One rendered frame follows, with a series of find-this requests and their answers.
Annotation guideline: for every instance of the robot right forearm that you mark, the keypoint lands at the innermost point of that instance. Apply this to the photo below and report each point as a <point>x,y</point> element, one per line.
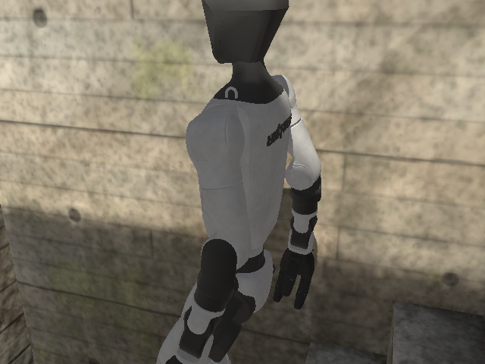
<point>304,210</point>

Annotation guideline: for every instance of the robot right hand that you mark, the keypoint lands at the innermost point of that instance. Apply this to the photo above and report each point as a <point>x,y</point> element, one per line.
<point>291,265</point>

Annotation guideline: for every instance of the robot left forearm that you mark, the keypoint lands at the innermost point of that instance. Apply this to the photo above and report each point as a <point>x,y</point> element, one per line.
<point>216,285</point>

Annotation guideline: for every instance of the left robot thigh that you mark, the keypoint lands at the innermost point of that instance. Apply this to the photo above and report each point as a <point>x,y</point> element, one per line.
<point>225,334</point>

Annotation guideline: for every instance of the robot right upper arm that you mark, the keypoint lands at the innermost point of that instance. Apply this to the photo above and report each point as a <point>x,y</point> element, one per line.
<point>305,167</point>

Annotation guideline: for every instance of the robot left upper arm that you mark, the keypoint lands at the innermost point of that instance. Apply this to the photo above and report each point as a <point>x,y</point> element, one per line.
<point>215,142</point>

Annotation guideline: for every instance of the humanoid robot torso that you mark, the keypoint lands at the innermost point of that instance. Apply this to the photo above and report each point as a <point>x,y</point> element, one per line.
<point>263,166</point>

